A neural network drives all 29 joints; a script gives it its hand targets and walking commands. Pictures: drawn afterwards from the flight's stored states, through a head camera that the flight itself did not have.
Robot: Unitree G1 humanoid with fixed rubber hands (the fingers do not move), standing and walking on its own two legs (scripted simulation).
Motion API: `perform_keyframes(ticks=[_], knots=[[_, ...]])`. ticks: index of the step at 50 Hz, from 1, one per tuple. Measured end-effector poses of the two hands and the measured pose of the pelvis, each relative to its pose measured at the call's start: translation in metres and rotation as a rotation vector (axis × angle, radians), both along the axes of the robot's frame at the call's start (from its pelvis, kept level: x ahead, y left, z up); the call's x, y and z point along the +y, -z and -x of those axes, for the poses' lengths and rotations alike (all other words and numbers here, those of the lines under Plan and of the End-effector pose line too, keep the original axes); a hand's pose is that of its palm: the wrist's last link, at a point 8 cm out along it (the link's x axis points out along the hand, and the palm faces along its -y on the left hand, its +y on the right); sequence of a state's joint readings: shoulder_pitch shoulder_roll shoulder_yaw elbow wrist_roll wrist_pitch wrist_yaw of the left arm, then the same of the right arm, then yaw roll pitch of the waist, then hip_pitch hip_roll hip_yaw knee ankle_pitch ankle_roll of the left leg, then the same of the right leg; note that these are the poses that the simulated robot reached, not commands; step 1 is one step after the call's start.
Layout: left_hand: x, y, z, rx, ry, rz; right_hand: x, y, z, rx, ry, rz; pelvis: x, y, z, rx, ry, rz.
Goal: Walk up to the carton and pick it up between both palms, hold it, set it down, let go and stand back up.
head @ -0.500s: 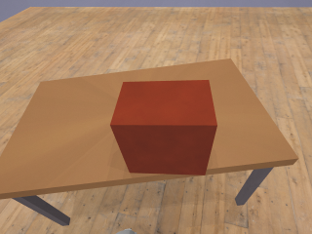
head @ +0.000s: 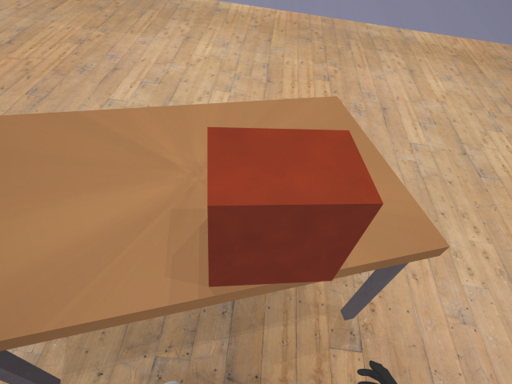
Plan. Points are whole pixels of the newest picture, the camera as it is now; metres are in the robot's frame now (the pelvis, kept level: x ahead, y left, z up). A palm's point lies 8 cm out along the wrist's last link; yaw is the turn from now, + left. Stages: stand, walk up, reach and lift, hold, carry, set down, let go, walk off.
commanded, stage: walk up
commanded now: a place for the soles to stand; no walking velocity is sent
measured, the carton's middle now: (276, 211) +0.45 -0.05 -0.02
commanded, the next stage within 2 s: none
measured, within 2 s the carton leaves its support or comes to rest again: neither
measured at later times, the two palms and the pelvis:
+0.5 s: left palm out of the picture -0.02 +0.17 -0.13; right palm out of the picture -0.01 -0.29 -0.13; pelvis -0.02 -0.05 +0.01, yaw +4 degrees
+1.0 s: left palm out of the picture +0.04 +0.17 -0.12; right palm out of the picture +0.10 -0.29 -0.12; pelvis +0.02 -0.06 +0.01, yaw +9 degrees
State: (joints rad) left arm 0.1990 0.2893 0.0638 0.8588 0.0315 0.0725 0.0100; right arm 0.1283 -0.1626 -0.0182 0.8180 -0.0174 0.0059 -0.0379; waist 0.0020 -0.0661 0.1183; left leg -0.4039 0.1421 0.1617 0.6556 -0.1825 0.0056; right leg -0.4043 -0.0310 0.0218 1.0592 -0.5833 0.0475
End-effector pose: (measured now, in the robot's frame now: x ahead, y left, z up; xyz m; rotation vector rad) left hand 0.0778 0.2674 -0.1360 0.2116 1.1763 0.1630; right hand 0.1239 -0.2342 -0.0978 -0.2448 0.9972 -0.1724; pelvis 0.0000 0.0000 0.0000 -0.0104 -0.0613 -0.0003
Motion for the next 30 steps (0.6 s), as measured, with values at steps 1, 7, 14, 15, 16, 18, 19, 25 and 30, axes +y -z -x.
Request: perform_keyframes(ticks=[1,7,14,15,16,18,19,25,30], knots=[[-0.002,-0.001,0.0,0.003,0.012,-0.002,-0.006,0.002,0.008,0.007,0.015,0.004,-0.001,0.001,0.003,0.0,0.008,-0.003],[-0.024,-0.007,0.02,0.022,0.049,-0.021,-0.046,0.027,0.062,0.097,0.074,0.002,-0.021,0.008,0.022,0.004,0.052,-0.031],[-0.063,-0.019,0.084,0.105,-0.054,-0.019,-0.07,0.039,0.115,0.248,0.08,-0.052,-0.042,-0.003,0.029,0.002,0.042,-0.043],[-0.068,-0.02,0.091,0.125,-0.058,-0.018,-0.071,0.038,0.121,0.259,0.08,-0.058,-0.044,-0.005,0.029,0.006,0.036,-0.039],[-0.072,-0.021,0.096,0.138,-0.061,-0.014,-0.071,0.037,0.126,0.271,0.077,-0.062,-0.045,-0.007,0.028,0.011,0.026,-0.032],[-0.081,-0.021,0.1,0.143,-0.07,-0.001,-0.07,0.036,0.136,0.304,0.06,-0.064,-0.048,-0.009,0.027,0.023,0.006,-0.019],[-0.084,-0.021,0.101,0.138,-0.075,0.008,-0.069,0.036,0.14,0.324,0.05,-0.063,-0.049,-0.01,0.027,0.027,-0.003,-0.014],[-0.097,-0.009,0.095,0.105,-0.09,0.054,-0.055,0.035,0.135,0.383,-0.012,-0.056,-0.049,-0.007,0.018,0.043,-0.068,0.013],[-0.097,0.0,0.085,0.118,-0.067,0.095,-0.036,0.024,0.096,0.273,-0.043,-0.064,-0.047,-0.009,0.009,0.039,-0.089,-0.029]])
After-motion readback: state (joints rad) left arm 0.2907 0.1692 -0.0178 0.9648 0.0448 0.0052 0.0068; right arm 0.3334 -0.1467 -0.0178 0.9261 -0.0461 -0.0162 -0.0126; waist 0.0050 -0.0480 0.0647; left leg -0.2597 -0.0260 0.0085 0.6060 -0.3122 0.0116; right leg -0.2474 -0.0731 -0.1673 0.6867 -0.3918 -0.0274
